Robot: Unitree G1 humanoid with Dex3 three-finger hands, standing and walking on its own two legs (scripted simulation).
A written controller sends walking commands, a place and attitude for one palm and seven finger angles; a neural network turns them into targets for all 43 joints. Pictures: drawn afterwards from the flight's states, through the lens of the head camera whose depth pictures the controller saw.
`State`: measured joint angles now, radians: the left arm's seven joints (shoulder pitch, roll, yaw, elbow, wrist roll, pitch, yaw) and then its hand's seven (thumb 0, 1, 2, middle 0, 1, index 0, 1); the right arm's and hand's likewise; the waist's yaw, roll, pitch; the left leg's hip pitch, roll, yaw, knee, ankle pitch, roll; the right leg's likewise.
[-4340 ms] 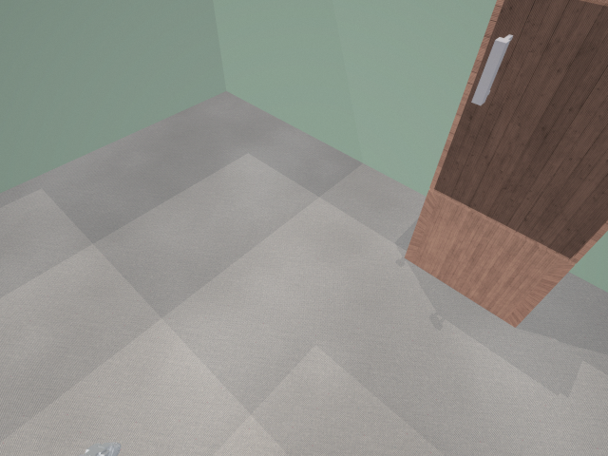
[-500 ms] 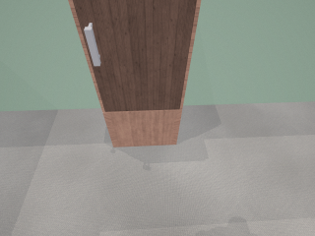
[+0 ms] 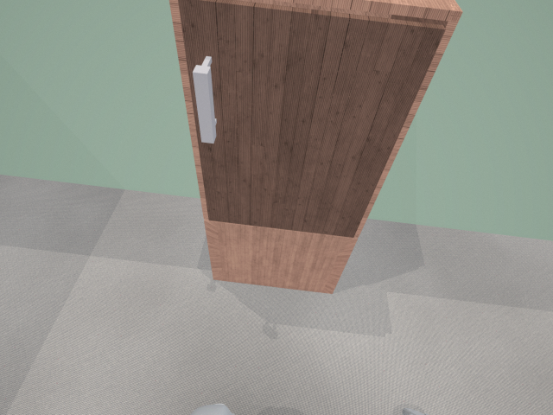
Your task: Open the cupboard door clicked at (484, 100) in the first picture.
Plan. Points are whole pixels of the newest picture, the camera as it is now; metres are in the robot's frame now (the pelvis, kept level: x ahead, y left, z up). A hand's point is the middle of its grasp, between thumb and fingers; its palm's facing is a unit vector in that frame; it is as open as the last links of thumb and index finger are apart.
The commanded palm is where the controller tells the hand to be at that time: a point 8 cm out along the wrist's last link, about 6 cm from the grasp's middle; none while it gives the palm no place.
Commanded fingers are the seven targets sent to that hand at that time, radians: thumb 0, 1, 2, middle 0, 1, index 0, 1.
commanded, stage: come to a stop and stand still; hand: left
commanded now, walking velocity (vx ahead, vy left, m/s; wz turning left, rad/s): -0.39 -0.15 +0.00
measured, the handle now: (208, 100) +0.62 +0.21 +0.10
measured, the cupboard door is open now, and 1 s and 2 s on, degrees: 0 0 0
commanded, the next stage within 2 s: look again from close up in 1.10 s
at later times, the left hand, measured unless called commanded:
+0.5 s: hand out of the picture +0.12 +0.15 -0.14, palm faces +0.01 -0.96 -0.29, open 7.4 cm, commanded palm none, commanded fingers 0.00 0.90 0.90 -0.20 -0.30 -0.20 -0.30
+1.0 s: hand out of the picture -0.01 +0.18 -0.16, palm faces +0.08 -0.97 -0.21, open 7.4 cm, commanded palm none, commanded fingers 0.00 0.90 0.90 -0.20 -0.30 -0.20 -0.30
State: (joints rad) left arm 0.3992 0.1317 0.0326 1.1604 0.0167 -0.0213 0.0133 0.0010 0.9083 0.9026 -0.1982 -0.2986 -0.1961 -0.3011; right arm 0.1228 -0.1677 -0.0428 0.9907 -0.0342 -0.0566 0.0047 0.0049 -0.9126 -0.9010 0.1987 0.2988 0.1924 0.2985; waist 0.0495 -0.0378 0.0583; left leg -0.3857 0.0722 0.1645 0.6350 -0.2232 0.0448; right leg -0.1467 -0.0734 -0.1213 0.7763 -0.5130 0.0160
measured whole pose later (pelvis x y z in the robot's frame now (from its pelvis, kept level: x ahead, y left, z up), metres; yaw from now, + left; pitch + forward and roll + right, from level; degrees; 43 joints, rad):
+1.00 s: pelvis +0.00 -0.01 +0.02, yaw +0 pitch +0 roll +2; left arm 0.29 0.20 0.04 1.09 0.02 0.04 0.02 0.00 0.91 0.90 -0.20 -0.30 -0.19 -0.30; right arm 0.27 -0.14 -0.02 1.09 -0.02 0.02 -0.04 0.01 -0.93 -0.90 0.20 0.30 0.20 0.30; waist 0.04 -0.05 0.00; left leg -0.17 -0.01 0.05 0.43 -0.27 0.00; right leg -0.27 -0.06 -0.03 0.56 -0.27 0.02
